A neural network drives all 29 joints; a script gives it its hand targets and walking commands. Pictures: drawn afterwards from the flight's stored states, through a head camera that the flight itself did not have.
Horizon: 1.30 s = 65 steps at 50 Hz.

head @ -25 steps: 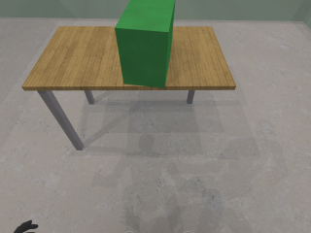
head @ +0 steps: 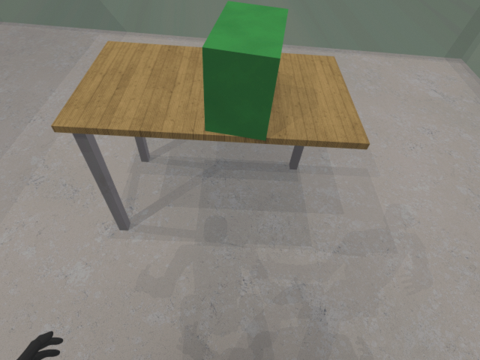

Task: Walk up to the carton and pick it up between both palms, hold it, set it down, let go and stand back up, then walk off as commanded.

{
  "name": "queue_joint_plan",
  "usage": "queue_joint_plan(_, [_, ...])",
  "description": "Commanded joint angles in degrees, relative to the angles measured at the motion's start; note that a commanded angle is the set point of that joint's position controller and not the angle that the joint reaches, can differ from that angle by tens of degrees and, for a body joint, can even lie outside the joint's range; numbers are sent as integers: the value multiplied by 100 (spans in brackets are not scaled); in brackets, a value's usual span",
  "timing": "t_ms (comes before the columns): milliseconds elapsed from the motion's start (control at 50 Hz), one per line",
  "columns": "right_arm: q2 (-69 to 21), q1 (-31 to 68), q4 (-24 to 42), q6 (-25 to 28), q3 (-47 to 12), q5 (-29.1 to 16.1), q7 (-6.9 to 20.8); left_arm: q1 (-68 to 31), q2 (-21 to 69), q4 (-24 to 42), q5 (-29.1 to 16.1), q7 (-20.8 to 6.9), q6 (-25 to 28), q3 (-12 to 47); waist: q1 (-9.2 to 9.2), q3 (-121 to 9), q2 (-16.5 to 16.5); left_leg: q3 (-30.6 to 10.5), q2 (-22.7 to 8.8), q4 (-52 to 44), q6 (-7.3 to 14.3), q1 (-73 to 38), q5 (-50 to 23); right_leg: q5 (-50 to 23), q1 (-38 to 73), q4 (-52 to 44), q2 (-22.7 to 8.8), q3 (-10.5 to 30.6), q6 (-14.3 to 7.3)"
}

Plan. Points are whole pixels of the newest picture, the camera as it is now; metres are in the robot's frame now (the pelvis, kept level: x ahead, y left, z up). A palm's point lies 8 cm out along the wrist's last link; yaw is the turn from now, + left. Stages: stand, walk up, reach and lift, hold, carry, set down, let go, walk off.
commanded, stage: walk off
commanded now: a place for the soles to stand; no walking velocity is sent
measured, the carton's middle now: (246, 70) +0.89 -0.03 +0.02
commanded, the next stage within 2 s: stand in 0.48 s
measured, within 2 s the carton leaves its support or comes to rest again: neither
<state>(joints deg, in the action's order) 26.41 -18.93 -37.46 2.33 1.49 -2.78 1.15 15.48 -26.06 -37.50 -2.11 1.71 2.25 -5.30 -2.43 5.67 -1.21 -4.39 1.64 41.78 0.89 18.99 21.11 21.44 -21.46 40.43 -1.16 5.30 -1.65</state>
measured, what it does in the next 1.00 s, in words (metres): steps on the spot: right foot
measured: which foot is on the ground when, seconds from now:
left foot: down 0.00-1.00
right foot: up 0.00-0.00, down 0.02-1.00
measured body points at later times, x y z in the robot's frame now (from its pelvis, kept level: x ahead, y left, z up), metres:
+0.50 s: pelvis +0.01 -0.01 +0.00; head +0.04 -0.01 +0.45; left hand +0.15 +0.33 -0.07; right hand +0.10 -0.33 -0.09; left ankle +0.01 +0.12 -0.72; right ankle +0.05 -0.17 -0.72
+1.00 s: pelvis +0.00 -0.01 +0.00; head +0.02 -0.01 +0.45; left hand +0.16 +0.32 -0.07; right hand +0.13 -0.34 -0.07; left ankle +0.01 +0.12 -0.72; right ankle +0.05 -0.17 -0.72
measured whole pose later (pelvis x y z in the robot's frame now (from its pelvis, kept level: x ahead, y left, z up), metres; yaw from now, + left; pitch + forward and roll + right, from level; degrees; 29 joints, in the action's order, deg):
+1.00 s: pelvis +0.00 -0.01 +0.00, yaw +0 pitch -1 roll -1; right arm 26.4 -13.2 -37.7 2.6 1.5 -2.8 0.4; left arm 13.3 -26.0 -37.6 -2.1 -0.2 2.8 -4.0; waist -2.5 3.5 0.7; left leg -4.5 1.2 41.0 0.3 18.8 21.0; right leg 16.2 -20.7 37.7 -1.1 5.2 2.3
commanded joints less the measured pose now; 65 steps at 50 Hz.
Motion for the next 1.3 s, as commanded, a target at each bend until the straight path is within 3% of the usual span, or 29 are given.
queue_joint_plan(0, [804, 232, -37, 47, 363, 400, -58, -33, -1253, -115, 380, -32, 218, -223, 378, -969, 366, -705, -587, -763, 307, 561, -723, -919, 1399, -1141, -656, 690, -317])
queue_joint_plan(20, [771, 129, -100, 16, 364, 368, -66, -164, -1433, -92, 433, -60, 216, -244, 338, -928, -110, -423, -244, -459, 201, 490, 12, -207, 890, -1629, -1138, 1544, -604])
queue_joint_plan(40, [793, -49, -215, -8, 435, 376, -55, -209, -1502, -131, 451, -90, 189, -238, 258, -823, -379, -124, -11, -212, 197, 185, 879, 339, 436, -1825, -1405, 1700, -882])
queue_joint_plan(60, [818, -128, -343, -14, 469, 403, -39, -394, -1387, -187, 454, -121, 160, -202, 151, -626, -448, 17, 5, -218, 231, -21, 1038, 851, -11, -1794, -1253, 1493, -903])
queue_joint_plan(100, [873, -316, -472, 23, 476, 398, -19, -685, -1075, -201, 382, -148, 100, -105, 33, -370, -347, -329, -281, -1146, 281, -422, 591, 1042, -434, -1543, -616, 724, -461])
queue_joint_plan(140, [1078, -48, -323, 71, 474, 457, -26, -503, -818, -167, 318, -173, 71, -36, 227, -441, 96, -1618, -892, -1985, 518, 52, 1281, 748, -74, -794, -154, 239, -121])
queue_joint_plan(160, [1161, 120, -240, 97, 465, 461, -28, -352, -832, -213, 288, -165, 76, -44, 331, -411, 173, -1859, -1139, -2120, 679, 261, 1319, 507, 151, -443, 2, -87, -67])
queue_joint_plan(180, [1172, 238, -224, 105, 450, 474, -23, -285, -875, -269, 312, -166, 84, -88, 418, -347, 190, -1844, -1156, -2172, 743, 559, 1318, 468, 372, -277, 32, -216, -50])
queue_joint_plan(220, [1104, 387, -138, 101, 418, 485, -19, -165, -934, -287, 317, -172, 114, -110, 491, -384, 308, -1399, -938, -2004, 610, 686, 1102, 342, 653, -506, -33, -160, -65])
queue_joint_plan(280, [997, 291, -146, 85, 430, 453, -10, -293, -1133, -210, 355, -155, 157, -134, 419, -605, -20, -944, -570, -1383, 341, 422, 244, 146, 646, -1142, -440, 559, -232])
queue_joint_plan(320, [946, 169, -157, 86, 429, 422, -17, -392, -1173, -184, 351, -157, 155, -124, 332, -729, -98, -778, -482, -1191, 302, 127, 5, 18, 466, -1265, -581, 760, -346])
queue_joint_plan(340, [967, 103, -214, 76, 441, 424, -25, -444, -1171, -187, 339, -152, 137, -114, 293, -748, -133, -763, -494, -1226, 310, -5, -98, -20, 381, -1165, -518, 678, -346])
queue_joint_plan(420, [1073, 165, -212, 113, 454, 447, -40, -445, -989, -151, 299, -142, 115, -84, 352, -825, 240, -1244, -840, -1567, 481, -8, -532, -500, 454, -488, -173, 141, -188])
queue_joint_plan(460, [1046, 264, -142, 108, 439, 445, -43, -352, -1011, -127, 295, -128, 128, -103, 419, -838, 222, -1196, -891, -1436, 525, 56, -1096, -869, 637, -459, -189, 94, -170])
queue_joint_plan(480, [1056, 643, 5, 154, 421, 467, -105, -433, -872, -25, 279, -165, 137, -24, 311, -1105, 246, -705, -760, -1057, 360, -236, -1416, -1499, 731, -418, -275, 230, -206])
queue_joint_plan(520, [963, 495, -39, 168, 379, 440, -141, -486, -882, -7, 276, -171, 132, -11, 243, -1385, 117, -502, -617, -841, 223, -414, -1779, -2004, 865, -312, -351, 231, -263])
queue_joint_plan(560, [965, 458, -53, 146, 391, 409, -150, -478, -892, -50, 288, -161, 111, -18, 201, -1404, 168, -487, -628, -844, 253, -472, -1790, -2100, 872, -295, -341, 175, -268])
queue_joint_plan(620, [998, 592, -65, 139, 381, 422, -157, -451, -874, -73, 260, -180, 66, 23, 250, -1264, 385, -666, -784, -1084, 338, -322, -1493, -1687, 814, -324, -239, 140, -200])
queue_joint_plan(660, [1024, 683, -86, 135, 374, 430, -176, -529, -871, -65, 294, -189, 65, 22, 218, -1151, 318, -661, -785, -1112, 291, -223, -1430, -1741, 823, -391, -245, 154, -209])
queue_joint_plan(740, [991, 816, -94, 106, 350, 444, -161, -554, -890, -74, 296, -182, 74, 56, 250, -1000, 285, -714, -735, -1297, 318, 69, -430, -1177, 791, -543, -279, 254, -227])
queue_joint_plan(820, [1039, 860, -127, 121, 353, 451, -136, -583, -906, -109, 311, -201, 85, 64, 249, -925, 218, -676, -726, -1434, 284, 86, -144, -1018, 741, -662, -261, 218, -213])
queue_joint_plan(1000, [1032, 931, -148, 122, 335, 473, -119, -497, -916, -114, 319, -209, 109, 64, 312, -970, 200, -621, -661, -1397, 269, 74, -31, -913, 753, -707, -302, 306, -196])
queue_joint_plan(1060, [1004, 912, -129, 113, 338, 463, -115, -598, -956, -91, 337, -211, 99, 60, 236, -904, 96, -614, -646, -1370, 275, 57, 38, -824, 605, -759, -283, 312, -228])
queue_joint_plan(1140, [1045, 870, -167, 109, 351, 465, -108, -558, -952, -121, 329, -213, 98, 57, 237, -1020, 270, -596, -665, -1384, 278, -11, -114, -897, 710, -726, -273, 235, -192])
queue_joint_plan(1280, [982, 852, -189, 123, 312, 459, -120, -531, -966, -134, 318, -208, 103, 52, 265, -1026, 207, -602, -677, -1345, 304, -15, -336, -1076, 722, -632, -270, 249, -211])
